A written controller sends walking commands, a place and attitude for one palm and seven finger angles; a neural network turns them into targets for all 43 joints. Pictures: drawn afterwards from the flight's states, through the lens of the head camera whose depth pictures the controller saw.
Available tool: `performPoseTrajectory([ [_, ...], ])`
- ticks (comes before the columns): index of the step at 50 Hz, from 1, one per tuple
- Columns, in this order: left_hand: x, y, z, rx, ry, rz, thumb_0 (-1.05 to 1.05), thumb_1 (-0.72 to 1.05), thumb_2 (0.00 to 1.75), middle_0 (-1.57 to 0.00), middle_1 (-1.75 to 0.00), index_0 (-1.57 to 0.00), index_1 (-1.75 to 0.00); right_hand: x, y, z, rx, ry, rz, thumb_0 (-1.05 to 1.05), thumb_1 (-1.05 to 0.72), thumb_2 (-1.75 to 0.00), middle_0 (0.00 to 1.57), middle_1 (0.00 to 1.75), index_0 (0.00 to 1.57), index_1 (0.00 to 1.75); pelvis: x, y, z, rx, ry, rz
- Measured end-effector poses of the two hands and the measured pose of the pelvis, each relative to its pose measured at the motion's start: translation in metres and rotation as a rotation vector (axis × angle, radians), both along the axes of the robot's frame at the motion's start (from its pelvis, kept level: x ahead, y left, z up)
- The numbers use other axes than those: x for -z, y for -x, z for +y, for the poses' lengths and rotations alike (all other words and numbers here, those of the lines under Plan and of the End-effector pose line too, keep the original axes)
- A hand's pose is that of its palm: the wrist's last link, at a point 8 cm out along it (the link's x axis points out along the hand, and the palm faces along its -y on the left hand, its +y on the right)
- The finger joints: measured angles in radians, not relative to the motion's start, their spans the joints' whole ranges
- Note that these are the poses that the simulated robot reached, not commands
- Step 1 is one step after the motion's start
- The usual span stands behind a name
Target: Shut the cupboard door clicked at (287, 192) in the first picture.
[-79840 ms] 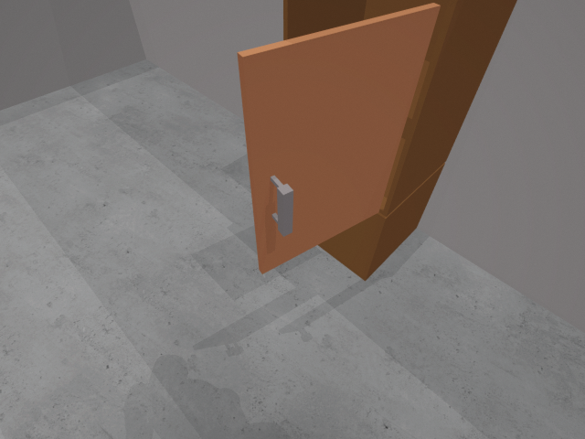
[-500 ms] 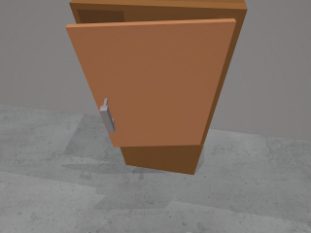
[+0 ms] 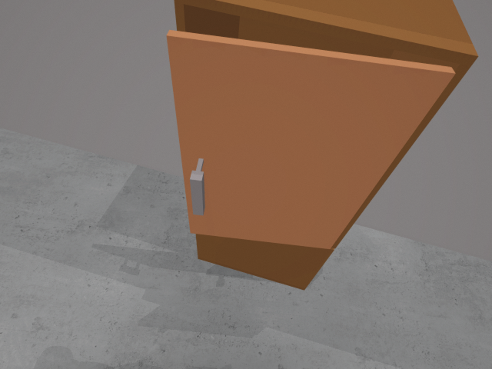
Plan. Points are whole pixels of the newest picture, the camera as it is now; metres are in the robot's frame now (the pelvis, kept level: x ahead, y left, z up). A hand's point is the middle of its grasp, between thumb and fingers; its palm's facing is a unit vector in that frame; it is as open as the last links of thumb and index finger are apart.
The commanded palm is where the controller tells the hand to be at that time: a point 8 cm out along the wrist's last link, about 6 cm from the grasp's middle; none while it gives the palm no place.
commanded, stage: come to a stop and stand still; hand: left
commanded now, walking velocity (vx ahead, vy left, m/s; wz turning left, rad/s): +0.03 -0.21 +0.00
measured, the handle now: (199, 187) +0.47 +0.14 -0.07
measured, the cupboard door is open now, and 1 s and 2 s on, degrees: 10 10 10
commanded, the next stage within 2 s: look again from close up in 1.32 s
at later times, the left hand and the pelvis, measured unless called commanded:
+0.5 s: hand out of the picture +0.01 +0.15 -0.16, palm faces -0.01 -0.98 -0.22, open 7.4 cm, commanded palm none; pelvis -0.05 -0.04 +0.01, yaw -1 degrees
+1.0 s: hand out of the picture -0.06 +0.14 -0.18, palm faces +0.06 -0.99 -0.13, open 7.4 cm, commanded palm none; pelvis -0.04 -0.02 +0.01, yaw +0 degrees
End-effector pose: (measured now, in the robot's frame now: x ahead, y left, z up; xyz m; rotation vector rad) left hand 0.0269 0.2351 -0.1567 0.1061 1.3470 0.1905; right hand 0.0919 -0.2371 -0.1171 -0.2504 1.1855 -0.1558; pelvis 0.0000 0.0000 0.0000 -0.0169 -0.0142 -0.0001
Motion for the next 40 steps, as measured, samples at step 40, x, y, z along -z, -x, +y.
performPoseTrajectory([
  [40,-0.022,0.093,-0.060,-0.007,0.004,0.086,0.01,0.92,0.89,-0.20,-0.30,-0.20,-0.29,0.020,0.143,-0.036,0.091,-0.078,0.231,0.01,-0.91,-0.90,0.20,0.30,0.20,0.30,-0.008,0.045,-0.039,-0.005,-0.024,0.001],
])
